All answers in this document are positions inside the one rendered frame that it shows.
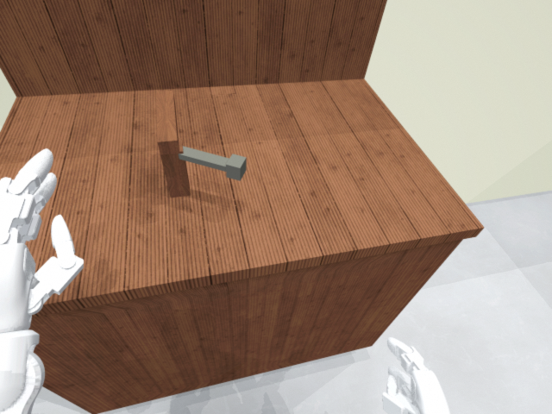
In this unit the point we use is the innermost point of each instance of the counter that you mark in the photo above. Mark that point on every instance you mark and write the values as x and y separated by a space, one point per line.
190 278

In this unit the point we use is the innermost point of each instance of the robot right hand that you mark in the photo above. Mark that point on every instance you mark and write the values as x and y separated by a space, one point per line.
421 393

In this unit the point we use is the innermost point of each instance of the robot left hand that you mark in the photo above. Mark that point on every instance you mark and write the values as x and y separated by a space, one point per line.
21 201

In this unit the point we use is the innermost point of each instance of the tap lever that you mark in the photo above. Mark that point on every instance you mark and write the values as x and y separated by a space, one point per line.
235 166

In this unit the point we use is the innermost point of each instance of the robot left forearm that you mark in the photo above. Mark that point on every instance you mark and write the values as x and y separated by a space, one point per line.
22 372

